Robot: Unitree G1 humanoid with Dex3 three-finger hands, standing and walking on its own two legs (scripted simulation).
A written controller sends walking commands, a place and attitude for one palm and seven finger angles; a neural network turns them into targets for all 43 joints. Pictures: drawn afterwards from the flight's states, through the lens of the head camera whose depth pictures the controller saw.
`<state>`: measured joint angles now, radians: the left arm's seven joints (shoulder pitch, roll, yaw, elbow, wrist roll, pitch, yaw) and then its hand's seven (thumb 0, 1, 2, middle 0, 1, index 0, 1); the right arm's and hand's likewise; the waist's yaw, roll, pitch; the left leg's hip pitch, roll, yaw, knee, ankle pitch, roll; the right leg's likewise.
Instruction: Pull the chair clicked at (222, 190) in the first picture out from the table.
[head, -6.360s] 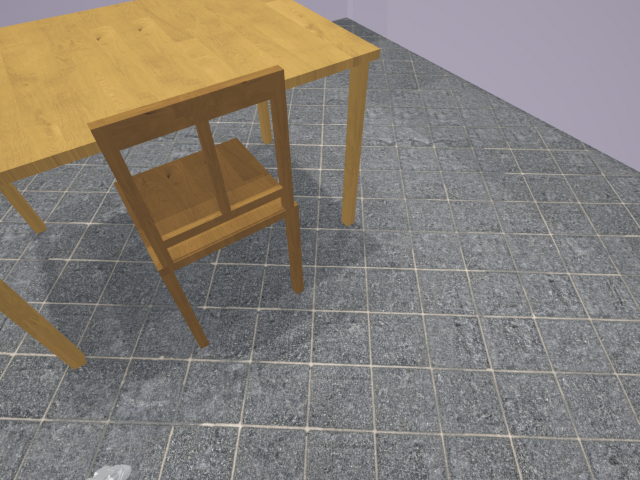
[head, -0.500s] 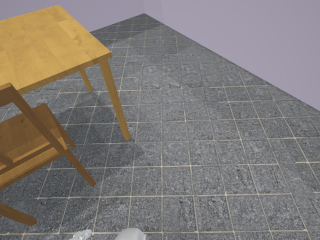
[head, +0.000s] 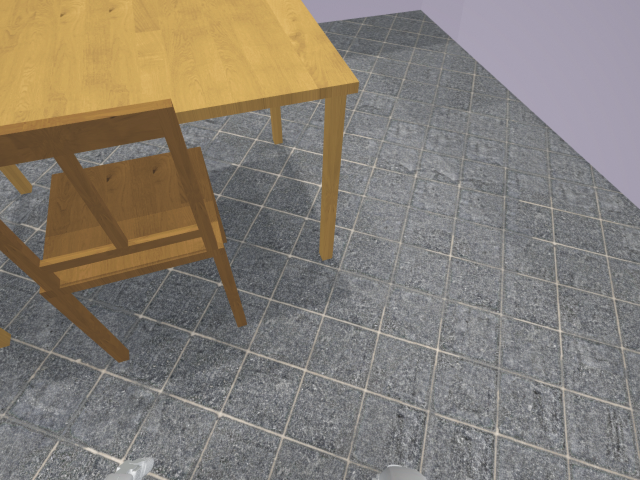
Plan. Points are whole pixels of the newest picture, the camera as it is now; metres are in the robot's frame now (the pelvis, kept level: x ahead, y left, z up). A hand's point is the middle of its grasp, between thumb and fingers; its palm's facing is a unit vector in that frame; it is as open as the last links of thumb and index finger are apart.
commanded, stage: turn to face it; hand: left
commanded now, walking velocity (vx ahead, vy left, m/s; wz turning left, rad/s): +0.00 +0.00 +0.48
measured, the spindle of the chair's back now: (96, 204) +0.58 +0.46 -0.10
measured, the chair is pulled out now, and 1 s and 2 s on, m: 0.00 0.00 0.00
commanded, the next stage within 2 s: take the last steps up to it in 0.36 s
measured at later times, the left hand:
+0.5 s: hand out of the picture -0.02 +0.19 -0.17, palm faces +0.27 -0.93 -0.26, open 7.4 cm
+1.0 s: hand out of the picture +0.08 +0.19 -0.17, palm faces +0.35 -0.91 -0.21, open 7.3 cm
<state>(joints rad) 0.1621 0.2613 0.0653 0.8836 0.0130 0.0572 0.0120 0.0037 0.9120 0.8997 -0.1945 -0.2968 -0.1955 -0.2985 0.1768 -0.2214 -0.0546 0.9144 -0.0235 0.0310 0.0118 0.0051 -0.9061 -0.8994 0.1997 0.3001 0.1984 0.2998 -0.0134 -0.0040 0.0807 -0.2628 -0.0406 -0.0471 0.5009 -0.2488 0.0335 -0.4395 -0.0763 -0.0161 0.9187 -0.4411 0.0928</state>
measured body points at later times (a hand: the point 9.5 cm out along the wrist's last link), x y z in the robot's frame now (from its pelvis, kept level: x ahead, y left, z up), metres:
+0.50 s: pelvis +0.00 -0.02 +0.00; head +0.03 -0.01 +0.44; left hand -0.04 +0.24 -0.15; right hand +0.15 -0.24 -0.15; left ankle -0.05 +0.10 -0.72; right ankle +0.01 -0.14 -0.74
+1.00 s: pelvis +0.09 +0.01 -0.01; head +0.10 -0.01 +0.44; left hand +0.06 +0.24 -0.15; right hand +0.12 -0.22 -0.18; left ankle -0.02 +0.09 -0.68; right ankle +0.13 -0.08 -0.74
